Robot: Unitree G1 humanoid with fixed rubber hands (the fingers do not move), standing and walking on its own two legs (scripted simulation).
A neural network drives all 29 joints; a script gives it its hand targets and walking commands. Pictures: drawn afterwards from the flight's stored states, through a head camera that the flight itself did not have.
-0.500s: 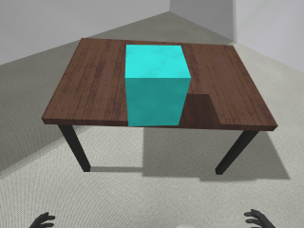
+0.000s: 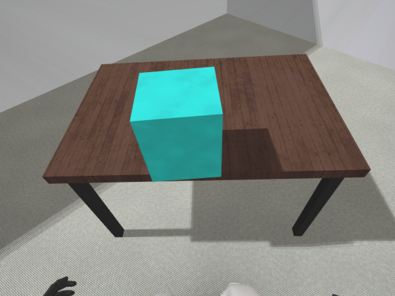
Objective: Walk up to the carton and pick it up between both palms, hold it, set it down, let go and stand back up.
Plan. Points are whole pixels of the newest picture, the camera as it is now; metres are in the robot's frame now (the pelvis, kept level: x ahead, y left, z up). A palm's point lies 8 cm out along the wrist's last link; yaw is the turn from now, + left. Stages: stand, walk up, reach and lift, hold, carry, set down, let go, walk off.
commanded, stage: walk up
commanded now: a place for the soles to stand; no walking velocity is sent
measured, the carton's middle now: (182, 126) +0.56 +0.06 -0.01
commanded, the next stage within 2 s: none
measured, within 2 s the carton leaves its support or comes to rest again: neither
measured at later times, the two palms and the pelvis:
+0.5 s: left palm out of the picture +0.13 +0.33 -0.04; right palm out of the picture +0.10 -0.29 -0.09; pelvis +0.03 +0.02 +0.01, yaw +0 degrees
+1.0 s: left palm (9, 289) +0.16 +0.42 -0.08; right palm (308, 292) +0.14 -0.19 -0.05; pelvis +0.08 +0.11 +0.01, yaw +1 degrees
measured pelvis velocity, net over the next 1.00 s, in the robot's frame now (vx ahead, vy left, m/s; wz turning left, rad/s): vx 0.08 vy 0.11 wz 0.01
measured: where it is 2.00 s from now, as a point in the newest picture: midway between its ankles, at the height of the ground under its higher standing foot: outside the picture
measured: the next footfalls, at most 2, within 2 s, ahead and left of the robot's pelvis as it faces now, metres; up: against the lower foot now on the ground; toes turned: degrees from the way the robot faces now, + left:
left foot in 0.62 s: +0.12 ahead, +0.16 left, +0.00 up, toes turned +2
right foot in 1.32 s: +0.20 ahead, -0.05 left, +0.00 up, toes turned +7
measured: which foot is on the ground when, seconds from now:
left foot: up 0.00-0.60, down 0.62-1.00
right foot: down 0.00-0.64, up 0.66-1.00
